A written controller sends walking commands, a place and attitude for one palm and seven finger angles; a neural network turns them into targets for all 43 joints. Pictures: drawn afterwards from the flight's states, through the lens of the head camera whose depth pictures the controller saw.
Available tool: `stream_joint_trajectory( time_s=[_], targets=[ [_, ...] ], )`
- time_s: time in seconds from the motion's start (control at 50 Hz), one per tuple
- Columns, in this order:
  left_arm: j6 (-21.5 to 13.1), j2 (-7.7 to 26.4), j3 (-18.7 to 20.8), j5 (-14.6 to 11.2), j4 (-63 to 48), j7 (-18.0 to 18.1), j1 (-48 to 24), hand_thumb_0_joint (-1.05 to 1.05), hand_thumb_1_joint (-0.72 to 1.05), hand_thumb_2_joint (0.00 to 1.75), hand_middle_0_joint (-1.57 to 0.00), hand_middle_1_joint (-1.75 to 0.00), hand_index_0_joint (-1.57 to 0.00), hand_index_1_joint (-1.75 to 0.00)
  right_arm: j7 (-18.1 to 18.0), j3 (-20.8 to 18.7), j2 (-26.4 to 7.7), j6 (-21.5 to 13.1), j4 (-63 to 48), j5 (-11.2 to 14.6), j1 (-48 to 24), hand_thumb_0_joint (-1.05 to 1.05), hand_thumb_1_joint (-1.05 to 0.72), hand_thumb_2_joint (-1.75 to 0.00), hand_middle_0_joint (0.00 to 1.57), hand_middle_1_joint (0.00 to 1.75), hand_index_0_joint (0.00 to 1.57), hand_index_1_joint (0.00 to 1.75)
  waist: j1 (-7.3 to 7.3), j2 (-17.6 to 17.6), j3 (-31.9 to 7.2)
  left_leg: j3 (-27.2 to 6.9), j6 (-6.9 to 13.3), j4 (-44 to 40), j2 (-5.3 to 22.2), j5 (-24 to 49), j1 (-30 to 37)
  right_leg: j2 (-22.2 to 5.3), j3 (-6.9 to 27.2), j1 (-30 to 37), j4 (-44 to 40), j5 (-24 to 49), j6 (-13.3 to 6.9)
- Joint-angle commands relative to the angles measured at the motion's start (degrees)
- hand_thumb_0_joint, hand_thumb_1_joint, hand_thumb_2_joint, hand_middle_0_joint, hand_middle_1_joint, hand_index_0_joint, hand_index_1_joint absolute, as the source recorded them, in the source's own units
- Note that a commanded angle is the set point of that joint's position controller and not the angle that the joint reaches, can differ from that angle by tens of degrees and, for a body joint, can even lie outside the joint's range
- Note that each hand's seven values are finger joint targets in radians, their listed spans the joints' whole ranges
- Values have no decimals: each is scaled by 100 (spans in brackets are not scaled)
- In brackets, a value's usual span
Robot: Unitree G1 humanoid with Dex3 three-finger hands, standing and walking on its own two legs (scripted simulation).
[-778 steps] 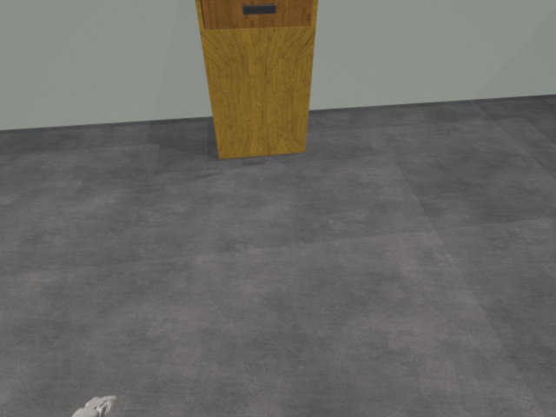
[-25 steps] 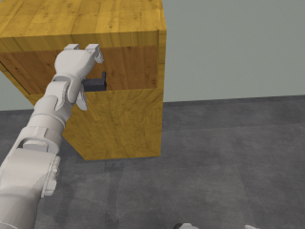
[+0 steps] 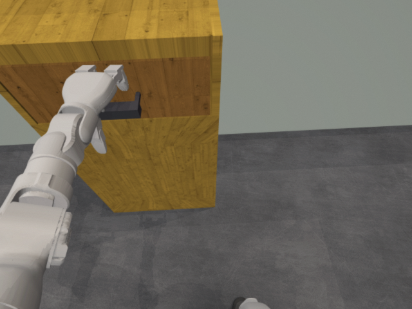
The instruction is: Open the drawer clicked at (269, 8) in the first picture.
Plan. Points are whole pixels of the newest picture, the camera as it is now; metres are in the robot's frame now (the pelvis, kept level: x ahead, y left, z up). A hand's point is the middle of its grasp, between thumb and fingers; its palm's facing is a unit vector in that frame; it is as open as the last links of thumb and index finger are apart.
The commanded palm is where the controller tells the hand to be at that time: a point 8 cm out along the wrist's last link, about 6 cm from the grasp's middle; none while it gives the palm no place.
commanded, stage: lower the fingers behind the handle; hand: left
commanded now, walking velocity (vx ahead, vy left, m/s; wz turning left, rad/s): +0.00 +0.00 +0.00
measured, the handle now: (112, 103) +0.56 +0.21 +0.04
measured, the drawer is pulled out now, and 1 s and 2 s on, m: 0.00 0.00 0.00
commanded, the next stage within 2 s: close the thumb around the handle in 1.40 s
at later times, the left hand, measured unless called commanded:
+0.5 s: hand (110, 116) +0.51 +0.20 +0.05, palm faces -0.05 -0.02 -1.00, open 13.9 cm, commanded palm +0.48 +0.22 +0.10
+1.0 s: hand (111, 127) +0.50 +0.20 +0.02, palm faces -0.06 +0.00 -1.00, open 13.9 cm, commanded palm +0.48 +0.22 +0.07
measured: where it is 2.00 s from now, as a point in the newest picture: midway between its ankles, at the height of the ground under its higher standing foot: outside the picture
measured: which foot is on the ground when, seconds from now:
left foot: down 0.00-1.00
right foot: down 0.00-1.00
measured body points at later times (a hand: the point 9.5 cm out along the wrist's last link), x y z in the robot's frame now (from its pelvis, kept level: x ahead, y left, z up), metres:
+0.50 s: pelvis +0.01 +0.01 -0.01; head +0.11 -0.01 +0.43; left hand +0.50 +0.20 +0.10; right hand +0.02 -0.27 -0.14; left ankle -0.05 +0.12 -0.72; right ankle +0.04 -0.13 -0.72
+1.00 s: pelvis +0.00 +0.00 -0.02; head +0.11 -0.01 +0.42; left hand +0.50 +0.20 +0.07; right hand +0.03 -0.28 -0.15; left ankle -0.05 +0.12 -0.72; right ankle +0.04 -0.13 -0.72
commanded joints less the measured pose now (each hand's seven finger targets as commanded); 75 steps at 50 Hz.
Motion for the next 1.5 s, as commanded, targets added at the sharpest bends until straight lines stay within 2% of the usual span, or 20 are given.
stream_joint_trajectory(
  time_s=[0.0, 0.08, 0.12, 0.18, 0.24, 0.36, 0.48, 0.56, 0.62, 0.64, 0.7, 0.76, 0.86, 0.92, 0.94, 1.04, 1.16, 1.24, 1.36, 1.48],
  targets=[
    [393, 1716, 664, 187, -734, 837, -2733, 0, -50, 30, -30, -120, -30, -120, 52, -252, -738, -160, -362, -24, 470, 0, -90, -90, 20, 30, 20, 30, 7, 71, -2164, -95, 110, -288, -279, 1868, -97, 324, 41, 1702, 55, 1144, -203],
    [762, 1598, 552, 276, -799, 1046, -3110, 0, -50, 30, -30, -120, -30, -120, 125, -313, -744, -204, -373, -55, 540, 0, -90, -90, 20, 30, 20, 30, -62, 204, -2962, -50, 125, -140, -270, 2243, 177, 335, 78, 1934, 153, 1542, -175],
    [892, 1695, 612, 208, -573, 940, -3089, 0, -50, 30, -30, -120, -30, -120, 111, -322, -800, -173, -327, -38, 578, 0, -90, -90, 20, 30, 20, 30, -145, -106, -3047, -66, 153, -118, -261, 2297, 159, 350, 91, 2078, 125, 1691, -145],
    [927, 1621, 486, 127, -473, 691, -3022, 0, -50, 30, -30, -120, -30, -120, 56, -314, -815, -151, -315, 0, 601, 0, -90, -90, 20, 30, 20, 30, -195, -246, -2903, -63, 185, -165, -257, 2141, 126, 340, 96, 2089, 63, 1677, -109],
    [791, 1232, 152, 114, -409, 485, -3026, 0, -50, 30, -30, -120, -30, -120, 11, -317, -785, -162, -296, 6, 674, 0, -90, -90, 20, 30, 20, 30, -302, -129, -2616, -95, 207, -143, -246, 2101, 208, 350, 84, 1797, -6, 1526, -124],
    [386, 1321, 427, 125, -573, 484, -2496, 0, -50, 30, -30, -120, -30, -120, 23, -319, -755, -157, -301, -59, 781, 0, -90, -90, 20, 30, 20, 30, -107, 33, -2590, -152, 172, 1, -220, 2528, 212, 378, 44, 1582, 184, 1612, -174],
    [502, 1500, 716, 249, -575, 977, -2300, 0, -50, 30, -30, -120, -30, -120, 149, -324, -763, -149, -288, -117, 757, 0, -90, -90, 20, 30, 20, 30, -17, -14, -2636, -125, 142, 127, -217, 2705, -99, 383, 10, 1548, 394, 1759, -175],
    [667, 1500, 731, 317, -879, 1207, -2539, 0, -50, 30, -30, -120, -30, -120, 218, -370, -762, -157, -248, -155, 779, 0, -90, -90, 20, 30, 20, 30, -22, 260, -3160, -143, 122, 261, -187, 3217, 163, 375, 27, 1618, 500, 2025, -165],
    [738, 1286, 604, 261, -1028, 1167, -2610, 0, -50, 30, -30, -120, -30, -120, 236, -428, -747, -137, -210, -164, 810, 0, -90, -90, 20, 30, 20, 30, -122, 186, -3441, -185, 121, 370, -150, 3625, 421, 384, 26, 1638, 493, 2209, -142],
    [767, 1325, 627, 248, -971, 1127, -2473, 0, -50, 30, -30, -120, -30, -120, 239, -428, -751, -126, -177, -152, 843, 0, -90, -90, 20, 30, 20, 30, -83, 220, -3394, -193, 114, 352, -141, 3674, 407, 375, 26, 1654, 497, 2238, -133],
    [856, 889, 248, 199, -652, 1005, -2413, 0, -50, 30, -30, -120, -30, -120, 223, -421, -753, -112, -147, -103, 803, 0, -90, -90, 20, 30, 20, 30, -242, -102, -2786, -171, 139, 255, -163, 3000, 186, 404, -18, 1439, 354, 1901, -123],
    [784, 825, 170, 209, -568, 942, -2450, 0, -50, 30, -30, -120, -30, -120, 190, -406, -758, -120, -139, -92, 780, 0, -90, -90, 20, 30, 20, 30, -247, -51, -2646, -192, 146, 207, -192, 2599, 143, 402, -5, 1307, 311, 1588, -153],
    [630, 1165, 356, 257, -260, 984, -2595, 0, -50, 30, -30, -120, -30, -120, 121, -323, -777, -165, -122, -108, 743, 0, -90, -90, 20, 30, 20, 30, -293, -126, -2288, -160, 171, 231, -264, 1781, -369, 366, 38, 1147, 379, 1182, -168],
    [547, 1488, 610, 324, -323, 1106, -2680, 0, -50, 30, -30, -120, -30, -120, 109, -304, -785, -189, -159, -157, 726, 0, -90, -90, 20, 30, 20, 30, -230, -2, -2662, -167, 176, 375, -294, 1923, -464, 356, 68, 1197, 561, 1321, -187],
    [559, 1337, 450, 345, -226, 1151, -2683, 0, -50, 30, -30, -120, -30, -120, 123, -298, -756, -207, -153, -171, 750, 0, -90, -90, 20, 30, 20, 30, -274, 148, -2642, -148, 162, 407, -294, 1883, -503, 344, 66, 1111, 589, 1303, -174],
    [677, 1587, 586, 352, -153, 1231, -2819, 0, -50, 30, -30, -120, -30, -120, 149, -312, -824, -241, -163, -175, 860, 0, -90, -90, 20, 30, 20, 30, -336, -26, -3042, -130, 182, 580, -288, 1874, -658, 345, 92, 1212, 711, 1444, -133],
    [724, 1595, 599, 225, -364, 1055, -2682, 0, -50, 30, -30, -120, -30, -120, 147, -338, -825, -192, -174, -148, 918, 0, -90, -90, 20, 30, 20, 30, -237, 160, -3396, -134, 179, 592, -269, 2194, -463, 350, 111, 1431, 712, 1723, -131],
    [682, 1422, 458, 184, -210, 958, -2609, 0, -50, 30, -30, -120, -30, -120, 118, -338, -846, -170, -125, -119, 917, 0, -90, -90, 20, 30, 20, 30, -352, -117, -2831, -145, 197, 523, -243, 1894, -631, 360, 88, 1221, 581, 1477, -108],
    [561, 1743, 707, 183, -239, 952, -2310, 0, -50, 30, -30, -120, -30, -120, 106, -298, -868, -151, -143, -126, 890, 0, -90, -90, 20, 30, 20, 30, -183, -63, -2768, -115, 199, 459, -276, 1766, -771, 348, 117, 1357, 604, 1417, -135],
    [540, 1402, 478, 242, -313, 1078, -2339, 0, -50, 30, -30, -120, -30, -120, 142, -332, -822, -180, -156, -137, 875, 0, -90, -90, 20, 30, 20, 30, -236, 125, -2740, -147, 160, 495, -241, 1944, -547, 369, 43, 1059, 618, 1312, -157]
  ],
)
